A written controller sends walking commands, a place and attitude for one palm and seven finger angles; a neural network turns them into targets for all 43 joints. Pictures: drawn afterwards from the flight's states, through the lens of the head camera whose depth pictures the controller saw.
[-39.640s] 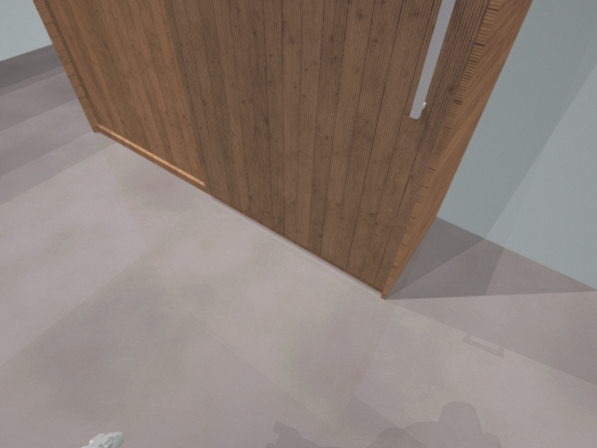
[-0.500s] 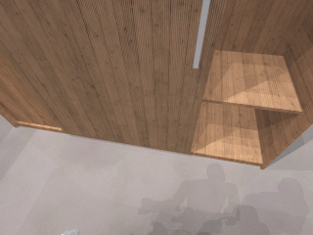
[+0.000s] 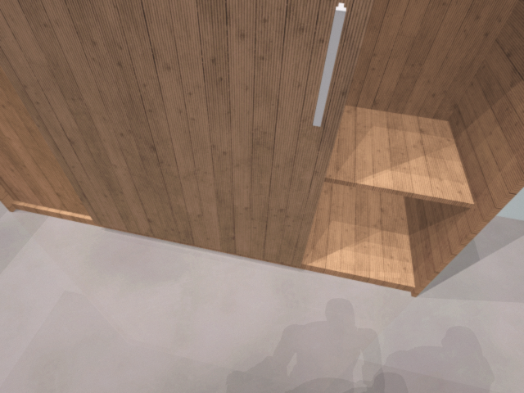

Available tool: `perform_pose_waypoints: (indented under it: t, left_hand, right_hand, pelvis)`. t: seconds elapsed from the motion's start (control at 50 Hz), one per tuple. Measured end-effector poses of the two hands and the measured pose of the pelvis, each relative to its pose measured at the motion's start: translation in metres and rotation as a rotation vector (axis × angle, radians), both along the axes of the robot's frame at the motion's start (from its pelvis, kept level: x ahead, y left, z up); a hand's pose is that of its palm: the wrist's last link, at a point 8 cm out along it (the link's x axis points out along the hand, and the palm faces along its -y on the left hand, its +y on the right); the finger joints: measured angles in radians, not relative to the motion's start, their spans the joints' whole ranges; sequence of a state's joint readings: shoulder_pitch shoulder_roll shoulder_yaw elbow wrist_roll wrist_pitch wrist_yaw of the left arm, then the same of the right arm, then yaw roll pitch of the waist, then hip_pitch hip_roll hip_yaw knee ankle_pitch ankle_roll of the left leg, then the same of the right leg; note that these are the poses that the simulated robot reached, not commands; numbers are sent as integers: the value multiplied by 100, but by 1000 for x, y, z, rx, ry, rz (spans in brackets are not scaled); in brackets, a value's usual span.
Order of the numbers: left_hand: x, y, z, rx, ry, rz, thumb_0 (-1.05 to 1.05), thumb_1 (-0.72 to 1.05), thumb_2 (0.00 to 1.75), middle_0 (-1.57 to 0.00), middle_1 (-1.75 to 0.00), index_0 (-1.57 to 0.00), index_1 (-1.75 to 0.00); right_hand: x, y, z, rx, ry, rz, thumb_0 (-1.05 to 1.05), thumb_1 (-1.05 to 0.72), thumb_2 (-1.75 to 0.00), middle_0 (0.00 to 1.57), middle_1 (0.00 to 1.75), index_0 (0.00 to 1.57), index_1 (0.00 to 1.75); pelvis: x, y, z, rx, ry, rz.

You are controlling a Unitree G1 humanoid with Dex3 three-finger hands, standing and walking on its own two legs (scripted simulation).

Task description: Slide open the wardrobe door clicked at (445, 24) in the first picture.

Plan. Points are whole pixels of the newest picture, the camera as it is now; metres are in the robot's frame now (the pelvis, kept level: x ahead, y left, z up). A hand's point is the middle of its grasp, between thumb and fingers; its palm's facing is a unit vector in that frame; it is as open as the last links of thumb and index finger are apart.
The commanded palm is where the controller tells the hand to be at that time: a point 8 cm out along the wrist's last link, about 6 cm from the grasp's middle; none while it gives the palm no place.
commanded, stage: let the arm hang, fingers relaxed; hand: right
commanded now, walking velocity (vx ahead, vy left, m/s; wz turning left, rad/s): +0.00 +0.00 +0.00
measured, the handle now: (327, 70) +0.71 -0.08 +0.15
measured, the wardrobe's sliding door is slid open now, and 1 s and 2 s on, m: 0.48 0.48 0.48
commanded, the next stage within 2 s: look to check the result in 0.26 s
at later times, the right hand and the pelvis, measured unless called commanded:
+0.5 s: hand out of the picture +0.01 -0.18 -0.17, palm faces +0.01 +0.98 -0.21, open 7.4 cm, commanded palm none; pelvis +0.01 +0.00 +0.00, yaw +0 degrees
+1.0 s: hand out of the picture +0.04 -0.17 -0.17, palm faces +0.02 +0.98 -0.21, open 7.4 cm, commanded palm none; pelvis +0.02 +0.01 +0.00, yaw +0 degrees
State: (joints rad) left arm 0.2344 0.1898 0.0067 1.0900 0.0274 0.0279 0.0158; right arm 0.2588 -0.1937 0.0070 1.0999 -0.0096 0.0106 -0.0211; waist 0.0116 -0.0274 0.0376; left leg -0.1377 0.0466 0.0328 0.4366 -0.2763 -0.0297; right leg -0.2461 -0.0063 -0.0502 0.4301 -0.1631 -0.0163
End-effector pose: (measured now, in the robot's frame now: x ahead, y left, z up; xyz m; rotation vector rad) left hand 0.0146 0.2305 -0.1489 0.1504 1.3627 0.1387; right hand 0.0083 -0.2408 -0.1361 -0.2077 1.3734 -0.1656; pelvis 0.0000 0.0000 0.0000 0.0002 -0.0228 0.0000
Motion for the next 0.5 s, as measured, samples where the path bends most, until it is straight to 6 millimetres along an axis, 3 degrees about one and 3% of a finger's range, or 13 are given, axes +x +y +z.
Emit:
perform_pose_waypoints:
  t: [0.24, 0.5]
  left_hand:
    - [-20, -6, 3, 9, 57, 22, 0, 90, 90, -19, -30, -20, -30]
    - [-4, -7, 1, 3, 43, 17, 1, 91, 90, -20, -30, -20, -30]
  right_hand:
    - [-2, 19, -10, 62, 18, -7, 1, -91, -90, 20, 30, 20, 30]
    - [-4, 11, -7, 33, 38, -27, 1, -91, -90, 20, 30, 20, 30]
  pelvis:
    - [-2, -1, 0, 3, 13, -3]
    - [5, -1, 0, 2, 16, -4]
